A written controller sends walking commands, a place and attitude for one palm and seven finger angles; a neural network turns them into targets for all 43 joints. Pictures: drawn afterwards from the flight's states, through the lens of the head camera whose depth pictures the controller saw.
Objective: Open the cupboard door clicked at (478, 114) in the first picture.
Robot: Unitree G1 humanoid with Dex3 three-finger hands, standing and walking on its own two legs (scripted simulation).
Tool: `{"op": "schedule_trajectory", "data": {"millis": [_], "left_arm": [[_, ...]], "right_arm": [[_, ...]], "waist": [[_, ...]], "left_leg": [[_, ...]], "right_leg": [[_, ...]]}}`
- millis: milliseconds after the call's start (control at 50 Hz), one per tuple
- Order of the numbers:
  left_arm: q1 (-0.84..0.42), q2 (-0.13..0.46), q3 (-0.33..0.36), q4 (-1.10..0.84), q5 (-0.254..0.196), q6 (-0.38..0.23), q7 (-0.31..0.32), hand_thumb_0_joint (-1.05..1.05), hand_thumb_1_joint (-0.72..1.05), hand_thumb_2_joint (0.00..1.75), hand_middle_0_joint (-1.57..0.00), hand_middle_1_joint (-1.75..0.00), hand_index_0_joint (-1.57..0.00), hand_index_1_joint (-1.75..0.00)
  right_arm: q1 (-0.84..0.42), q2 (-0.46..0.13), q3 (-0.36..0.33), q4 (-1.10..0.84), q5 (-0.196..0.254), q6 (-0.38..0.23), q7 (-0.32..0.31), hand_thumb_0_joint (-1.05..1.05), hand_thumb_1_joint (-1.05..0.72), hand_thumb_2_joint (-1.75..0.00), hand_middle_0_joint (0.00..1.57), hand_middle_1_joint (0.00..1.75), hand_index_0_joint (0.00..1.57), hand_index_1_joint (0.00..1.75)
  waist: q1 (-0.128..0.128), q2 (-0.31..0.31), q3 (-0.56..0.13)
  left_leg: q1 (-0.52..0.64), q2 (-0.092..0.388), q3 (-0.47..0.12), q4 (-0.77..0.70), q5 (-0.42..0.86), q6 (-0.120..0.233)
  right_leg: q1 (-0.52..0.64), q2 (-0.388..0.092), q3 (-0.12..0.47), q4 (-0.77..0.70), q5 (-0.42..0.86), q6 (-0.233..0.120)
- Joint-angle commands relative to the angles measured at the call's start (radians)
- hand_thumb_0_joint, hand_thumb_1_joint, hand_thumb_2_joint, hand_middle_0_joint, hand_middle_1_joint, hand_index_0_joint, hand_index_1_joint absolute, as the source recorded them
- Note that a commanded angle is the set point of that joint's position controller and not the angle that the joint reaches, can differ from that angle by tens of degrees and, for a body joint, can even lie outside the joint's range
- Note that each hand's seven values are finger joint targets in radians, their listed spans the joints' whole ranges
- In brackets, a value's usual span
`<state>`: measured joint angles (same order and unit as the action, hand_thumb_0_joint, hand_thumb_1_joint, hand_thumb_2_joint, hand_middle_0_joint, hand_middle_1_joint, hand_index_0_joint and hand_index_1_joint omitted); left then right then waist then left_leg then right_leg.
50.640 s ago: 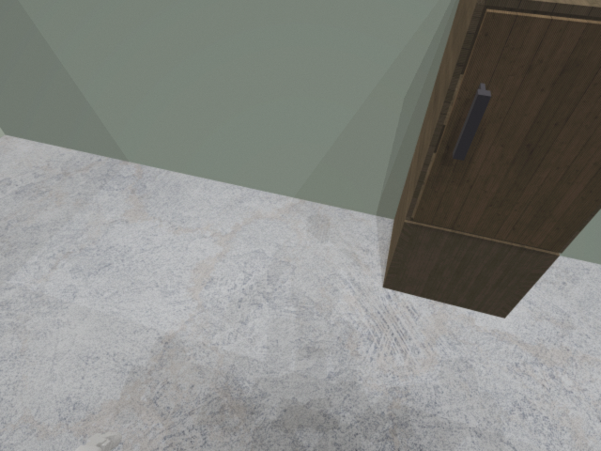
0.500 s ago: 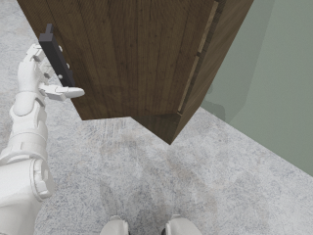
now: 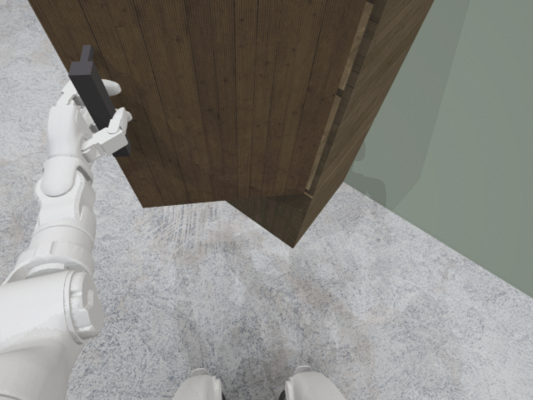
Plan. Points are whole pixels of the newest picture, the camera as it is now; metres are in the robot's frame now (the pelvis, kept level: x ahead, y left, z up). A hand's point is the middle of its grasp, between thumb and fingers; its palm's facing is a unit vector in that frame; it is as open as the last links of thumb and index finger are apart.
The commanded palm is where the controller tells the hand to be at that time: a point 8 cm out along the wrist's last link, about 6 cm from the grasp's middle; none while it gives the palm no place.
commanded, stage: pull the door open along its arc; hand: left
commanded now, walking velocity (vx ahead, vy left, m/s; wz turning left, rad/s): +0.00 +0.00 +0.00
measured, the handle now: (106, 105) +0.55 +0.21 +0.08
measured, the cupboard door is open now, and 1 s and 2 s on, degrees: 45 82 80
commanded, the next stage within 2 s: open thumb and fingers to let go in 0.98 s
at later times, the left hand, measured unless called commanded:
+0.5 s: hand (124, 170) +0.42 +0.17 +0.08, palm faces +0.05 -1.00 +0.00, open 6.5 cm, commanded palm +0.36 +0.22 +0.08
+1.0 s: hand (201, 260) +0.29 +0.06 +0.09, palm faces +0.44 -0.90 +0.02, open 6.8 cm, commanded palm +0.23 +0.12 +0.08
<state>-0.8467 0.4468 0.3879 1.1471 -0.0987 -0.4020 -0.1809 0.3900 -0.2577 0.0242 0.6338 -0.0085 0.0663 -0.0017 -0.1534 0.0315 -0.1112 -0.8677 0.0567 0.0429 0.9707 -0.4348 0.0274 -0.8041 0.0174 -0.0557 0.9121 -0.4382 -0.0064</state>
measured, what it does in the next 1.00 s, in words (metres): stands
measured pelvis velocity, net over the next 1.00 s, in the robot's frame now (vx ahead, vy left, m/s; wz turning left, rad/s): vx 0.02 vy -0.04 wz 0.05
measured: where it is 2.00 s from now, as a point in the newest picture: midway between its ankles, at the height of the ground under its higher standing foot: outside the picture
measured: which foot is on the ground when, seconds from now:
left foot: down 0.00-1.00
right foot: down 0.00-1.00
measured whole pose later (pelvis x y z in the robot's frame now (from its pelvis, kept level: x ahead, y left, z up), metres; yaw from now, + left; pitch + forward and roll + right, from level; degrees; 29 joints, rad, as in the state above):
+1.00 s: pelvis +0.02 -0.04 +0.02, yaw +3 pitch +7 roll +1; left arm 0.24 -0.10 -0.17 -0.01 0.05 -0.15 0.51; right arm 0.17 -0.15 0.04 0.50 -0.07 0.10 0.01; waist -0.01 0.02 -0.13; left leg -0.50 0.04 0.01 0.79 -0.41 -0.03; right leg -0.46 0.01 -0.08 0.81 -0.47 -0.06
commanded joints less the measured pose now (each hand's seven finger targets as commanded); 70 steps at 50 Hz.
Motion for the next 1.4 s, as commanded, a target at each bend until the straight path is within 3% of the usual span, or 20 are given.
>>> {"op": "schedule_trajectory", "data": {"millis": [0,60,100,160,260,340,480,500,520,560,620,640,680,740,820,940,1040,1060,1220,1380], "left_arm": [[-0.423,0.274,0.035,-0.261,-0.008,-0.079,-0.002,0.0,0.9,0.9,-0.4,-1.35,-0.4,-1.35],[-0.408,0.295,0.049,-0.251,-0.012,-0.081,-0.009,0.0,0.9,0.9,-0.4,-1.35,-0.4,-1.35],[-0.457,0.203,-0.026,-0.264,-0.019,-0.078,-0.012,0.0,0.9,0.9,-0.4,-1.35,-0.4,-1.35],[-0.359,0.235,0.016,-0.274,-0.025,-0.084,-0.011,0.0,0.9,0.9,-0.4,-1.35,-0.4,-1.35],[-0.203,0.191,-0.004,-0.371,-0.047,-0.077,-0.022,0.0,0.9,0.9,-0.4,-1.35,-0.4,-1.35],[-0.02,0.118,-0.033,-0.491,-0.085,-0.064,-0.023,0.0,0.9,0.9,-0.4,-1.35,-0.4,-1.35],[0.399,-0.025,-0.118,-0.819,-0.134,-0.036,-0.007,0.0,0.9,0.9,-0.4,-1.35,-0.4,-1.35],[0.445,-0.073,-0.004,-0.896,-0.201,-0.013,0.127,0.0,0.9,0.9,-0.4,-1.35,-0.4,-1.35],[0.509,-0.143,-0.074,-0.951,-0.176,0.007,0.209,0.0,0.9,0.9,-0.4,-1.35,-0.4,-1.35],[0.645,-0.211,-0.123,-1.014,-0.143,0.034,0.301,0.0,0.9,0.9,-0.4,-1.35,-0.4,-1.35],[0.772,-0.231,-0.135,-1.134,-0.071,0.049,0.429,0.0,0.9,0.9,-0.4,-1.35,-0.4,-1.35],[0.79,-0.229,-0.151,-1.187,-0.036,0.05,0.47,0.0,0.9,0.9,-0.4,-1.35,-0.4,-1.35],[0.886,-0.297,-0.213,-1.248,0.009,0.072,0.536,0.0,0.9,0.9,-0.4,-1.35,-0.4,-1.35],[1.004,-0.329,-0.26,-1.328,0.074,0.116,0.625,0.0,0.9,0.9,-0.4,-1.35,-0.4,-1.35],[1.037,-0.414,-0.35,-1.379,0.119,0.185,0.723,0.0,0.9,0.9,-0.4,-1.35,-0.4,-1.35],[1.0,-0.507,-0.491,-1.382,0.194,0.201,0.735,0.0,0.9,0.9,-0.4,-1.35,-0.4,-1.35],[0.927,-0.613,-0.625,-1.364,0.21,0.191,0.724,0.0,0.9,0.9,-0.4,-1.35,-0.4,-1.35],[0.859,-0.61,-0.63,-1.346,0.205,0.187,0.726,0.0,0.9,0.9,-0.4,-1.35,-0.4,-1.35],[0.842,-0.546,-0.561,-1.309,0.169,0.147,0.697,0.0,0.34,0.66,-0.36,-1.29,-0.36,-1.29],[0.814,-0.552,-0.564,-1.286,0.164,0.122,0.7,0.0,-0.22,0.42,-0.32,-1.23,-0.32,-1.23]], "right_arm": [[0.147,-0.18,-0.063,-0.067,0.005,-0.017,-0.013,0.0,-0.9,-0.9,0.2,0.3,0.2,0.3],[0.146,-0.181,-0.062,-0.066,0.008,-0.015,-0.016,0.0,-0.9,-0.9,0.2,0.3,0.2,0.3],[0.137,-0.17,-0.061,-0.062,0.009,-0.018,-0.016,0.0,-0.9,-0.9,0.2,0.3,0.2,0.3],[0.143,-0.178,-0.07,-0.064,0.008,-0.02,-0.014,0.0,-0.9,-0.9,0.2,0.3,0.2,0.3],[0.116,-0.168,-0.072,-0.095,0.017,-0.019,-0.006,0.0,-0.9,-0.9,0.2,0.3,0.2,0.3],[0.081,-0.155,-0.077,-0.132,0.027,-0.022,0.0,0.0,-0.9,-0.9,0.2,0.3,0.2,0.3],[-0.01,-0.129,-0.08,-0.196,0.045,-0.056,0.016,0.0,-0.9,-0.9,0.2,0.3,0.2,0.3],[-0.057,-0.097,-0.079,-0.207,0.038,-0.069,0.019,0.0,-0.9,-0.9,0.2,0.3,0.2,0.3],[-0.078,-0.093,-0.074,-0.214,0.034,-0.082,0.027,0.0,-0.9,-0.9,0.2,0.3,0.2,0.3],[-0.095,-0.091,-0.072,-0.22,0.026,-0.095,0.039,0.0,-0.9,-0.9,0.2,0.3,0.2,0.3],[-0.133,-0.078,-0.07,-0.233,0.005,-0.088,0.045,0.0,-0.9,-0.9,0.2,0.3,0.2,0.3],[-0.145,-0.075,-0.07,-0.237,-0.003,-0.084,0.044,0.0,-0.9,-0.9,0.2,0.3,0.2,0.3],[-0.176,-0.054,-0.061,-0.253,-0.013,-0.073,0.045,0.0,-0.9,-0.9,0.2,0.3,0.2,0.3],[-0.205,-0.039,-0.053,-0.268,-0.028,-0.047,0.039,0.0,-0.9,-0.9,0.2,0.3,0.2,0.3],[-0.255,-0.016,-0.04,-0.278,-0.038,-0.015,0.021,0.0,-0.9,-0.9,0.2,0.3,0.2,0.3],[-0.278,0.002,-0.031,-0.265,-0.057,-0.006,-0.003,0.0,-0.9,-0.9,0.2,0.3,0.2,0.3],[-0.285,-0.002,-0.031,-0.258,-0.065,-0.031,-0.003,0.0,-0.9,-0.9,0.2,0.3,0.2,0.3],[-0.288,-0.007,-0.03,-0.248,-0.064,-0.037,-0.004,0.0,-0.9,-0.9,0.2,0.3,0.2,0.3],[-0.275,-0.011,-0.045,-0.225,-0.057,-0.053,-0.023,0.0,-0.9,-0.9,0.2,0.3,0.2,0.3],[-0.277,-0.015,-0.049,-0.221,-0.053,-0.071,-0.021,0.0,-0.9,-0.9,0.2,0.3,0.2,0.3]], "waist": [[0.015,0.09,-0.47],[0.017,0.09,-0.45],[-0.015,0.086,-0.425],[0.02,0.087,-0.467],[0.059,0.098,-0.488],[0.081,0.021,-0.45],[0.135,0.016,-0.378],[0.228,-0.004,-0.367],[0.204,0.022,-0.338],[0.192,-0.047,-0.286],[0.203,-0.081,-0.276],[0.208,-0.055,-0.285],[0.211,-0.052,-0.259],[0.216,-0.07,-0.226],[0.197,-0.096,-0.173],[0.155,-0.091,-0.117],[0.129,-0.099,-0.138],[0.115,-0.113,-0.121],[0.148,-0.179,-0.214],[0.15,-0.165,-0.174]], "left_leg": [[0.408,-0.029,-0.087,-0.087,0.433,-0.002],[0.387,-0.031,-0.079,-0.087,0.415,0.001],[0.389,-0.031,-0.076,-0.089,0.393,0.005],[0.412,-0.031,-0.076,-0.089,0.42,0.001],[0.424,-0.036,-0.058,-0.106,0.47,0.002],[0.4,-0.041,-0.04,-0.132,0.476,0.011],[0.436,-0.041,-0.016,-0.175,0.539,0.012],[0.4,-0.049,-0.007,-0.19,0.519,0.0],[0.412,-0.05,-0.003,-0.2,0.511,-0.006],[0.409,-0.045,-0.013,-0.206,0.506,-0.01],[0.396,-0.05,-0.009,-0.214,0.469,-0.013],[0.406,-0.053,-0.006,-0.212,0.47,-0.012],[0.411,-0.054,-0.002,-0.22,0.45,-0.013],[0.413,-0.056,-0.009,-0.223,0.416,-0.014],[0.408,-0.065,-0.013,-0.224,0.352,-0.02],[0.422,-0.066,-0.029,-0.21,0.318,-0.017],[0.418,-0.067,-0.046,-0.185,0.289,-0.013],[0.403,-0.067,-0.053,-0.177,0.265,-0.013],[0.366,-0.076,-0.056,-0.179,0.244,-0.015],[0.369,-0.075,-0.055,-0.188,0.213,-0.011]], "right_leg": [[0.131,0.041,0.018,-0.087,0.379,-0.01],[0.144,0.043,0.024,-0.092,0.382,-0.01],[0.122,0.042,0.024,-0.103,0.375,-0.006],[0.148,0.043,0.023,-0.097,0.392,-0.012],[0.218,0.043,0.025,-0.101,0.457,-0.014],[0.307,0.043,0.024,-0.121,0.516,-0.013],[0.38,0.03,0.022,-0.139,0.599,-0.009],[0.404,0.029,0.004,-0.154,0.569,-0.008],[0.403,0.028,-0.002,-0.151,0.556,-0.008],[0.393,0.026,-0.017,-0.154,0.544,-0.005],[0.43,0.013,-0.009,-0.147,0.543,-0.007],[0.444,0.008,0.002,-0.146,0.547,-0.009],[0.453,-0.001,0.004,-0.154,0.54,-0.01],[0.473,-0.004,0.013,-0.173,0.517,-0.014],[0.484,-0.019,0.038,-0.216,0.504,-0.007],[0.442,-0.039,0.06,-0.242,0.52,0.001],[0.407,-0.058,0.064,-0.231,0.522,0.014],[0.38,-0.066,0.071,-0.233,0.5,0.02],[0.458,-0.092,0.122,-0.246,0.511,0.034],[0.419,-0.087,0.116,-0.266,0.393,0.025]]}}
